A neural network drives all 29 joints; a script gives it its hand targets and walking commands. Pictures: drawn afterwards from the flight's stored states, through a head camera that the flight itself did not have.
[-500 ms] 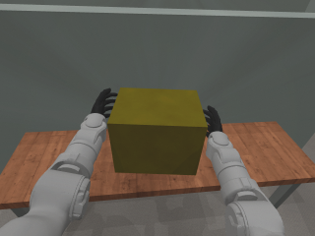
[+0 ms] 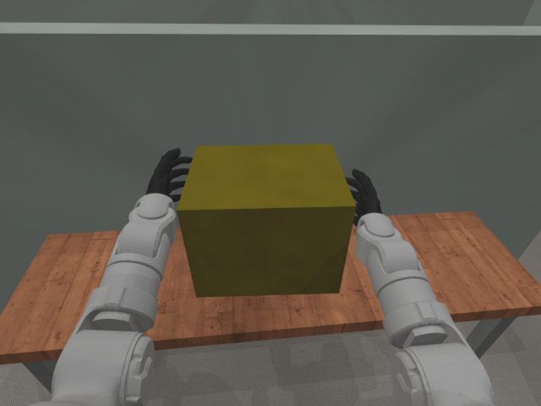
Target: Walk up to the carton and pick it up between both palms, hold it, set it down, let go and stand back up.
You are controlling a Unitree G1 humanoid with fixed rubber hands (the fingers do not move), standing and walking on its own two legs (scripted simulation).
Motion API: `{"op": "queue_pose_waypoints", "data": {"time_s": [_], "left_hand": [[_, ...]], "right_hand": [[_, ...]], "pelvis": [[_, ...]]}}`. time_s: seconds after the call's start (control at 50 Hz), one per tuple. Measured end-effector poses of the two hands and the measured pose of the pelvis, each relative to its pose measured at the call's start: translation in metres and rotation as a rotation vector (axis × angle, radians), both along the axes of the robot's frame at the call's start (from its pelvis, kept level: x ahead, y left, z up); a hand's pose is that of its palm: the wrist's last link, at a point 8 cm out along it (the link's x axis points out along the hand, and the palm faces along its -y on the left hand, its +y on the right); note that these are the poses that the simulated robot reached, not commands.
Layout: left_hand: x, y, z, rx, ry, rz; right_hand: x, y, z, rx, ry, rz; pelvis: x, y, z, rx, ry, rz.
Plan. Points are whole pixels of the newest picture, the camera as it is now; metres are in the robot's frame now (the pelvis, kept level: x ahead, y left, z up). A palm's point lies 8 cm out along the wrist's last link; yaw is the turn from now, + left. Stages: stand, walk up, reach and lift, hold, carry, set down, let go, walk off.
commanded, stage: reach and lift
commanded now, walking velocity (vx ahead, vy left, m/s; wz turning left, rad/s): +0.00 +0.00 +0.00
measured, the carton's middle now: (266, 217) +0.39 -0.02 +0.12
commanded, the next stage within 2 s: hold in 0.82 s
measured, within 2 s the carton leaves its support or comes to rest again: neither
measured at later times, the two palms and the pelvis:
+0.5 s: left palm (157, 189) +0.39 +0.14 +0.19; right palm (364, 217) +0.36 -0.17 +0.14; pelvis +0.00 +0.00 +0.00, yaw +0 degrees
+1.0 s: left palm (147, 190) +0.38 +0.16 +0.19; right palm (361, 202) +0.36 -0.17 +0.17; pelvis +0.00 +0.00 +0.00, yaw +0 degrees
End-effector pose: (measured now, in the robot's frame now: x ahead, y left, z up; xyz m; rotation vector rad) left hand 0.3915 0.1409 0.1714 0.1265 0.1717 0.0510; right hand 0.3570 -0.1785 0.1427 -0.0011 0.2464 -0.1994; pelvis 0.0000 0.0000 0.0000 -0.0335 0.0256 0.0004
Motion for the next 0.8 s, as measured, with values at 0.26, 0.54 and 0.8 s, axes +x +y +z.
{"op": "queue_pose_waypoints", "data": {"time_s": [0.26, 0.54, 0.8], "left_hand": [[-0.007, -0.003, 0.018, -0.025, 0.008, 0.006], [0.002, 0.004, 0.014, -0.037, 0.013, 0.014], [0.001, 0.01, 0.017, -0.043, -0.01, 0.03]], "right_hand": [[-0.01, 0.001, -0.001, 0.0, 0.005, 0.006], [0.002, 0.006, 0.002, -0.013, 0.007, 0.014], [0.009, 0.009, 0.015, 0.014, -0.021, 0.02]], "pelvis": [[-0.01, -0.001, 0.0, 0.002, -0.013, 0.0], [-0.003, -0.001, 0.0, 0.002, -0.003, 0.0], [0.002, -0.001, 0.001, 0.001, 0.003, 0.0]]}}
